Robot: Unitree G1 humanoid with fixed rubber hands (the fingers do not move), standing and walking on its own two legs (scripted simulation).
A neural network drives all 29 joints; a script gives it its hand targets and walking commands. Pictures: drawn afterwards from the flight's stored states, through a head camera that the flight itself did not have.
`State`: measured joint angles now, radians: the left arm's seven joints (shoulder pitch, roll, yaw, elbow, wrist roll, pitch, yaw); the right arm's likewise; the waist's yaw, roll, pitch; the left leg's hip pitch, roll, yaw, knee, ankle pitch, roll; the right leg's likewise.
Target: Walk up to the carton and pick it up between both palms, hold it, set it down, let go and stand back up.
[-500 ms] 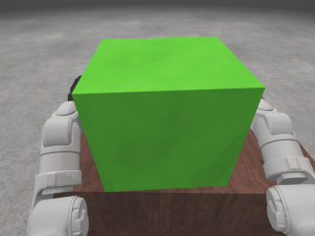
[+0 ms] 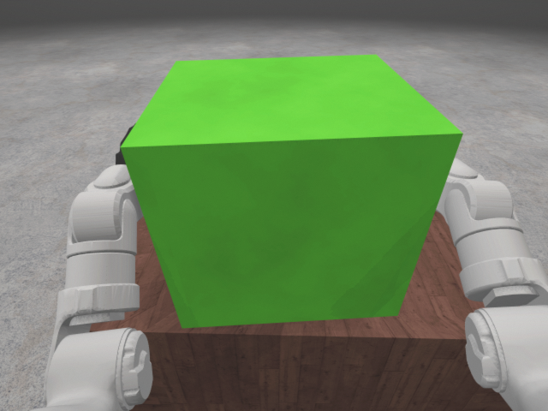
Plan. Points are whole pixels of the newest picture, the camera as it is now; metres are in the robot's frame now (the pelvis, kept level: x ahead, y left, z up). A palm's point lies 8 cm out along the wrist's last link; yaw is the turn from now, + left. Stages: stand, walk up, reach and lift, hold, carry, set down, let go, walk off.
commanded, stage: hold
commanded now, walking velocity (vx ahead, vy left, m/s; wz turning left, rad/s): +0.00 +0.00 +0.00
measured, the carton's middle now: (283, 184) +0.40 +0.00 +0.20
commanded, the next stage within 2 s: none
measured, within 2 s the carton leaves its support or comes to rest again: neither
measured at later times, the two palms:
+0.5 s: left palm (129, 164) +0.36 +0.21 +0.26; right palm (433, 155) +0.38 -0.20 +0.26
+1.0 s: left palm (129, 164) +0.36 +0.21 +0.26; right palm (434, 153) +0.38 -0.20 +0.27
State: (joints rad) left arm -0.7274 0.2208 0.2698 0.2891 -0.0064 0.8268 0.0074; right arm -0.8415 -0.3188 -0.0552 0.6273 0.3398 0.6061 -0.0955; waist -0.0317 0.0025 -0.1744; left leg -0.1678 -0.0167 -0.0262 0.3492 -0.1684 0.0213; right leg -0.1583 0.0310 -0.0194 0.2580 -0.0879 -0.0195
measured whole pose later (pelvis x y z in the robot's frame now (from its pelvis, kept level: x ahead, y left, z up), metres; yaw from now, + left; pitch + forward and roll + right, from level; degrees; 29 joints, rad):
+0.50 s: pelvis +0.00 +0.00 +0.00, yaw +0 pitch +0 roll -1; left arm -0.79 0.24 0.28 0.34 -0.01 0.86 0.00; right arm -0.91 -0.34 -0.02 0.68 0.37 0.65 -0.12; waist -0.03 0.01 -0.20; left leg -0.18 -0.02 -0.03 0.35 -0.17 0.02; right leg -0.17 0.04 -0.02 0.26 -0.09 -0.02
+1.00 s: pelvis +0.00 +0.00 +0.00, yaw +0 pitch +0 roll -1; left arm -0.76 0.23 0.28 0.29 0.00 0.88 -0.01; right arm -0.90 -0.35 -0.02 0.63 0.37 0.68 -0.13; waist -0.03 0.01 -0.21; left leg -0.18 -0.02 -0.04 0.35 -0.17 0.02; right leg -0.16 0.04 -0.01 0.25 -0.09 -0.02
